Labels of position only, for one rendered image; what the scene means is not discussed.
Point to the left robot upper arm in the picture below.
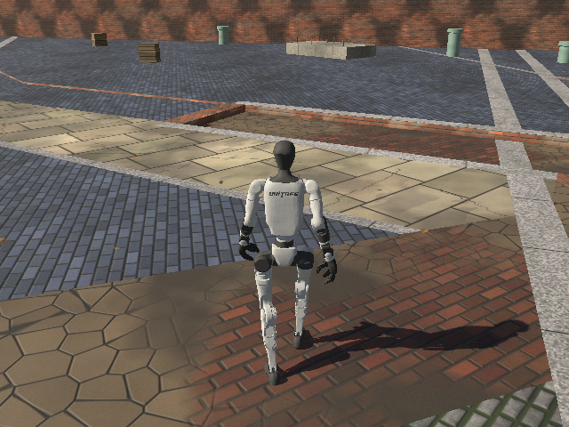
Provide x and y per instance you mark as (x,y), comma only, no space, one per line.
(252,202)

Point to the left robot forearm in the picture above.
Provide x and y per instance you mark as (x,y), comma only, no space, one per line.
(245,234)

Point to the right robot upper arm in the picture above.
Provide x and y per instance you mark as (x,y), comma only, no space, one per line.
(316,204)

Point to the left robot shin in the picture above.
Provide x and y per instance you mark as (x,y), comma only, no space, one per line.
(269,339)

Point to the right robot hand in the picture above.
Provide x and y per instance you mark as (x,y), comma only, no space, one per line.
(331,271)

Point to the left robot hand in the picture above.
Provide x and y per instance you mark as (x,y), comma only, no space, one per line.
(252,248)

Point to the right robot forearm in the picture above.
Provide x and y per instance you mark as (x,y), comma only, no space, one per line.
(325,242)

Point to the right robot foot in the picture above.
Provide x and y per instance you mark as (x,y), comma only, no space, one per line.
(297,339)

